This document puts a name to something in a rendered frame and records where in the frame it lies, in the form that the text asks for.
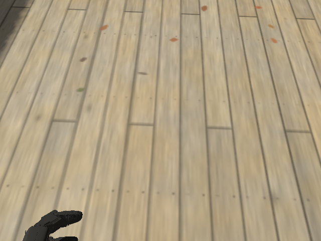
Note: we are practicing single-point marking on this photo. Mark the left robot hand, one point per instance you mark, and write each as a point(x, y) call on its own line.
point(50, 223)

